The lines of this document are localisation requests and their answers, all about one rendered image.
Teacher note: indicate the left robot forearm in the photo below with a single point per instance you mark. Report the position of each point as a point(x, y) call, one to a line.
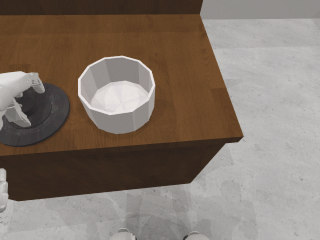
point(6, 99)

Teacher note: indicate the robot right shin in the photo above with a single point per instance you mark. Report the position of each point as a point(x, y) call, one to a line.
point(193, 233)

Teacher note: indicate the table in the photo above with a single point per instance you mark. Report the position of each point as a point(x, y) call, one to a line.
point(192, 119)

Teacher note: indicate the pot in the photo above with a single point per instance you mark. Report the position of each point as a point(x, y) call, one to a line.
point(118, 93)

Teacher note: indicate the robot left hand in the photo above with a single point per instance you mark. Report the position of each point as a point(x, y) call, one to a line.
point(18, 82)

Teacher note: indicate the robot left shin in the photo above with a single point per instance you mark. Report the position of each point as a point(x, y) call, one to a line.
point(122, 230)

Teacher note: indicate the knob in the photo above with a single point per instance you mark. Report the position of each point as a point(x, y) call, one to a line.
point(29, 106)

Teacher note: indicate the lid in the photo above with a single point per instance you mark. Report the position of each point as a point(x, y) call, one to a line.
point(52, 113)

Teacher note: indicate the robot shin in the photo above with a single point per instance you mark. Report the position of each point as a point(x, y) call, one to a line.
point(122, 230)
point(193, 233)

